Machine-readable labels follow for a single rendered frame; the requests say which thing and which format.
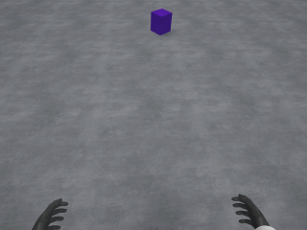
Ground right robot hand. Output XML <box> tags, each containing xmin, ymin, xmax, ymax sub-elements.
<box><xmin>232</xmin><ymin>194</ymin><xmax>270</xmax><ymax>229</ymax></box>

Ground left robot hand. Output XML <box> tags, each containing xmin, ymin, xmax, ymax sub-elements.
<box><xmin>32</xmin><ymin>198</ymin><xmax>69</xmax><ymax>230</ymax></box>

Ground carton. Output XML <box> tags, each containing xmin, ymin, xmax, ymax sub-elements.
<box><xmin>151</xmin><ymin>9</ymin><xmax>173</xmax><ymax>35</ymax></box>

